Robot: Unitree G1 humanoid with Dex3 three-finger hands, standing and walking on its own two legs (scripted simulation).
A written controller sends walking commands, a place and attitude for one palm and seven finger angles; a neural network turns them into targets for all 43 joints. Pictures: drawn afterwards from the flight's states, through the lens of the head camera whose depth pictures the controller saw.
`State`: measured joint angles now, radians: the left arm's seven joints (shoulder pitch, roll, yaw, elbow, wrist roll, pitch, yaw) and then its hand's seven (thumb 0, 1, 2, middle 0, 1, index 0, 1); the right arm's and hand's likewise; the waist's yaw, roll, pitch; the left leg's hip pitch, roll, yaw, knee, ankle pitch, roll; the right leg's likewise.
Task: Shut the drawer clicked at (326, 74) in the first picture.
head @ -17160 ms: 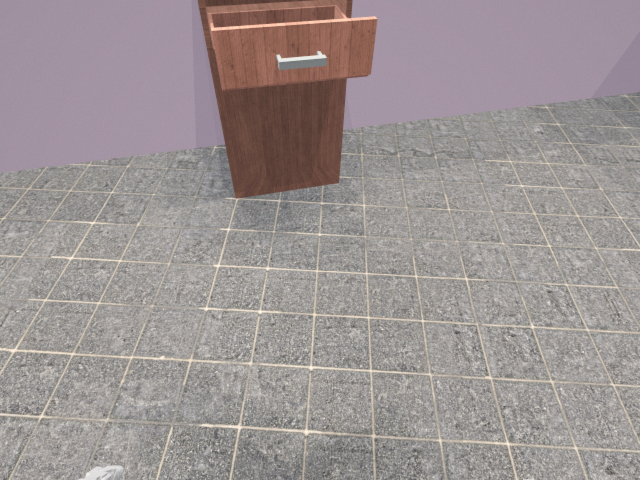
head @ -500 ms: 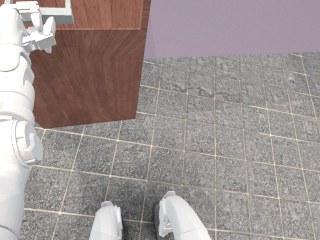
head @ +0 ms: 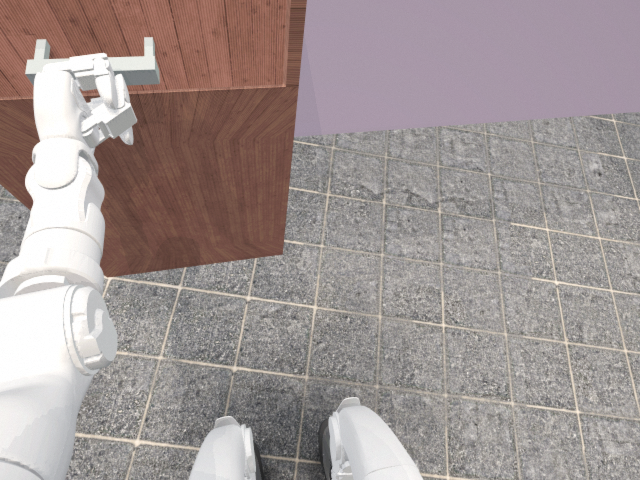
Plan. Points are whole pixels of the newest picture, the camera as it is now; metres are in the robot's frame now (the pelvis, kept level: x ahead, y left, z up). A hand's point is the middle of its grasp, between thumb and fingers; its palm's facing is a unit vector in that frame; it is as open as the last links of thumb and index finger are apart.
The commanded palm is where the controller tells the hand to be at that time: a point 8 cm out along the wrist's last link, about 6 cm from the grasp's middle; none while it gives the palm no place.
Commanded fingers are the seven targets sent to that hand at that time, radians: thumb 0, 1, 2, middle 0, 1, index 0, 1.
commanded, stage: pull the fist back off the drawer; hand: left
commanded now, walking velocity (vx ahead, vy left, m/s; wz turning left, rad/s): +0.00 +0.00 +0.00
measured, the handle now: (96, 59) +0.62 +0.20 +0.08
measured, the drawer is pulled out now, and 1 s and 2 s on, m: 0.00 0.00 0.00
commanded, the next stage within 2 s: draw the hand back to the body in 0.10 s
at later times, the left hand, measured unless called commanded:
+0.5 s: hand (84, 148) +0.46 +0.19 +0.10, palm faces +0.09 -1.00 -0.03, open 3.3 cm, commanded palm +0.42 +0.23 +0.13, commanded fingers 0.00 0.90 0.90 -1.40 -1.60 -1.40 -1.60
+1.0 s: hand out of the picture +0.32 +0.21 +0.18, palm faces +0.29 -0.92 -0.27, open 3.3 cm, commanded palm +0.27 +0.25 +0.20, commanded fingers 0.00 0.90 0.90 -1.40 -1.60 -1.40 -1.60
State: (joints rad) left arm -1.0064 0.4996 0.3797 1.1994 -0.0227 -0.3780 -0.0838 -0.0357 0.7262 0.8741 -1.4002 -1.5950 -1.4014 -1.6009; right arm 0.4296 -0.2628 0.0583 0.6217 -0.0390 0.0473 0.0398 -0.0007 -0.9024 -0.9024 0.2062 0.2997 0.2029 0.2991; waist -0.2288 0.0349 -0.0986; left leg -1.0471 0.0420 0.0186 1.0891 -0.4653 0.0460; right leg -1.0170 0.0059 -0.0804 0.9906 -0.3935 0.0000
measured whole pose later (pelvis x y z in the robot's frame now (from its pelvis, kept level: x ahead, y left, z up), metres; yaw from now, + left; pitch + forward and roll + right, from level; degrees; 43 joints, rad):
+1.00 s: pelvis +0.05 -0.02 +0.08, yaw +2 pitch -1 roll +0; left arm 0.09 0.30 0.14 0.00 -0.08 -0.04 0.08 0.02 0.89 0.90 -1.40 -1.59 -1.40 -1.60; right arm 0.16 -0.24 0.05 0.57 0.04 -0.01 -0.07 0.01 -0.90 -0.90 0.20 0.30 0.20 0.30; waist 0.03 0.05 -0.01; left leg -0.19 0.00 0.04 0.51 -0.31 0.02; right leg -0.20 -0.01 -0.06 0.50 -0.29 -0.01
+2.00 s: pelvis +0.02 +0.00 +0.08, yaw +1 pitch +0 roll +0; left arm 0.62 0.37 0.33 -0.51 -0.05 -0.17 0.10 0.01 0.89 0.90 -1.40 -1.59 -1.41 -1.60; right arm 0.18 -0.24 -0.02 0.57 0.00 -0.02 -0.06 0.01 -0.90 -0.90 0.21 0.30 0.20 0.30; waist -0.01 0.04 0.03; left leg -0.21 -0.02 0.07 0.45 -0.24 0.05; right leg -0.23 -0.02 -0.03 0.43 -0.21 0.02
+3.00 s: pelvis -0.11 +0.00 +0.07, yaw +4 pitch +2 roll -2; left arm 0.60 0.44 0.42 -0.60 -0.02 -0.29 0.14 0.01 0.88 0.90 -1.41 -1.59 -1.41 -1.60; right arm 0.19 -0.19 -0.04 0.60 -0.01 -0.07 -0.07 0.01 -0.90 -0.90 0.21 0.30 0.20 0.30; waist -0.03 -0.01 0.02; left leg -0.45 -0.02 -0.03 0.59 -0.16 0.05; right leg -0.46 0.08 0.06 0.81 -0.31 0.02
